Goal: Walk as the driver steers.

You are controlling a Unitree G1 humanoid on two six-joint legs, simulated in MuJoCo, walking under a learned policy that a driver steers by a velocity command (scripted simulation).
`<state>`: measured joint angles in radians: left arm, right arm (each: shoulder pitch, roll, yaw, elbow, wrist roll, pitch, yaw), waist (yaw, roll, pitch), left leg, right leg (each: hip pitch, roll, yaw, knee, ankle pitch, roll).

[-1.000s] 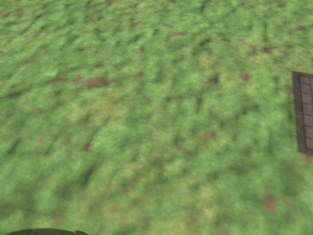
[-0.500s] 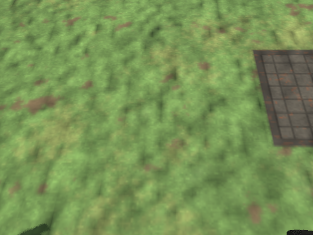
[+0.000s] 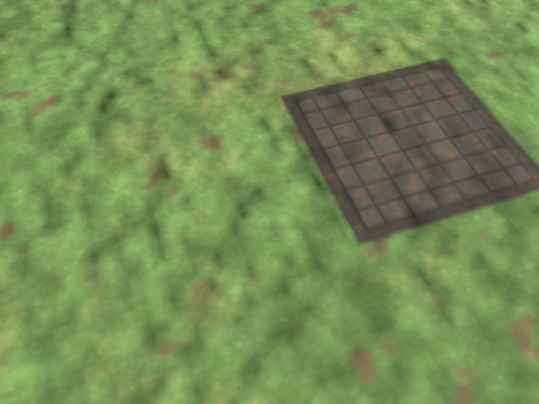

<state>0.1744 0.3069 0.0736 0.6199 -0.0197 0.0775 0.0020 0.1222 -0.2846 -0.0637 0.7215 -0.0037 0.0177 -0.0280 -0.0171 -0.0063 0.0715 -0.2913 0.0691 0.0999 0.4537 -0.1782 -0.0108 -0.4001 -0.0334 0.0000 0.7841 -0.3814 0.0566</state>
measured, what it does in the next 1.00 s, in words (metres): steps on the spot, turning right: right foot, then left foot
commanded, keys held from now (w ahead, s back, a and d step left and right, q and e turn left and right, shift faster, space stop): e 0.36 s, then no key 0.46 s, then w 0.18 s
